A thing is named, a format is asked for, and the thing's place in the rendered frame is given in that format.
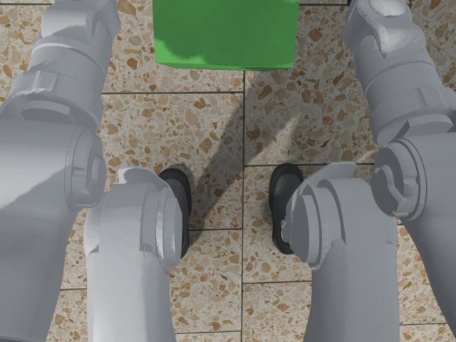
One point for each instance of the left robot upper arm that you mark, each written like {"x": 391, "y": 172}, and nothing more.
{"x": 48, "y": 173}

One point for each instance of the right robot forearm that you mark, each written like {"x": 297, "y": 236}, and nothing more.
{"x": 398, "y": 77}

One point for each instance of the robot right shin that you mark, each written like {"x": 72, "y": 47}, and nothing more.
{"x": 330, "y": 171}

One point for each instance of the left robot forearm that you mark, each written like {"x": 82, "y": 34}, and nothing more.
{"x": 69, "y": 65}

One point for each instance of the carton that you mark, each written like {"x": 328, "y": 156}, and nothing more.
{"x": 236, "y": 35}

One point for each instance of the robot shin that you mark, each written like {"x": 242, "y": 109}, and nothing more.
{"x": 330, "y": 171}
{"x": 91, "y": 231}

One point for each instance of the robot left shin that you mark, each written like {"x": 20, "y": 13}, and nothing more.
{"x": 91, "y": 231}

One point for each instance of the right robot upper arm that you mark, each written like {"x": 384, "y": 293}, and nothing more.
{"x": 414, "y": 179}

